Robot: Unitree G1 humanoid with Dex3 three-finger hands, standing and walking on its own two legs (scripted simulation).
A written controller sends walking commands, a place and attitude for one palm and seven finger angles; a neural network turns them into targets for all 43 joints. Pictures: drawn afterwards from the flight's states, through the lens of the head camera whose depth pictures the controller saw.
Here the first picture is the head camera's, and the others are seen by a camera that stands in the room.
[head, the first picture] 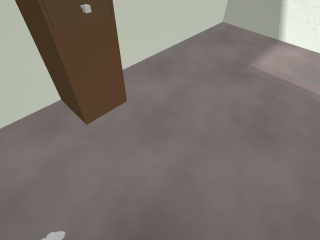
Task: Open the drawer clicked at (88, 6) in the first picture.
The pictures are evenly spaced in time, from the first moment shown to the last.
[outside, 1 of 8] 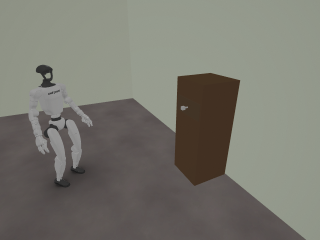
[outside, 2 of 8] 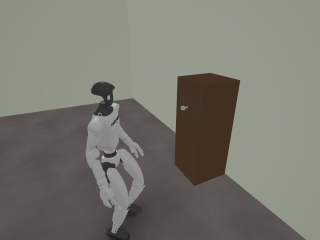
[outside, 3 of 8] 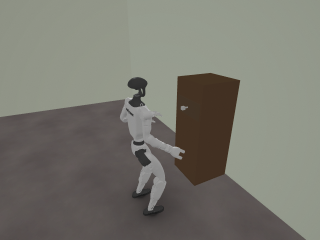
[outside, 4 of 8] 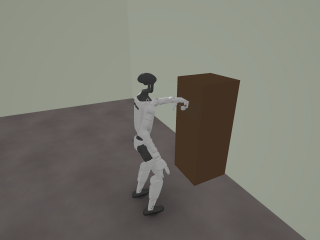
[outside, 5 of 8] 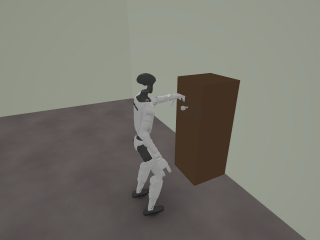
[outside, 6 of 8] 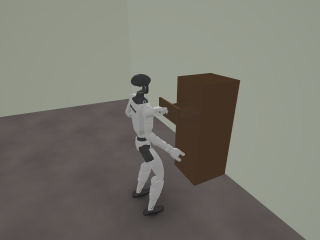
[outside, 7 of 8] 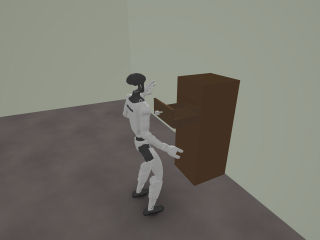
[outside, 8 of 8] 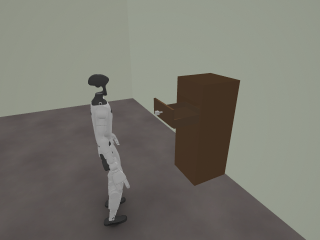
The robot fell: no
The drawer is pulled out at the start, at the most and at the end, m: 0.00 0.30 0.30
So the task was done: yes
